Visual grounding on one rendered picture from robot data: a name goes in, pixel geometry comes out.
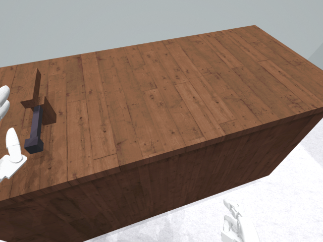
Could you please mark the tap lever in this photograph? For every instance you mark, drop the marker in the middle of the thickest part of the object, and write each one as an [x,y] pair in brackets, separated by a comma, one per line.
[34,144]

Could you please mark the robot left hand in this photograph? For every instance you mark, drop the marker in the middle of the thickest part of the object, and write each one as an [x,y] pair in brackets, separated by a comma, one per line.
[9,164]

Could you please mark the robot right hand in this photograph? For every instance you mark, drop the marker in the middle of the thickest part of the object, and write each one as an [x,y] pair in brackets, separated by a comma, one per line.
[242,230]

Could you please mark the counter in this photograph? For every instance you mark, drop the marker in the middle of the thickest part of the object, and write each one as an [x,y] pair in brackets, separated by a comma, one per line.
[132,132]

